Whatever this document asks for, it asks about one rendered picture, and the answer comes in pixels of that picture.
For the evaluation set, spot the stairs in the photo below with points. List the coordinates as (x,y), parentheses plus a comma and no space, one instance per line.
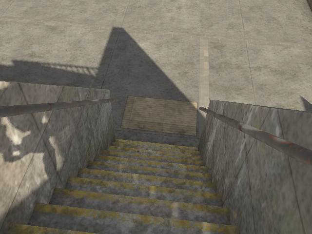
(135,187)

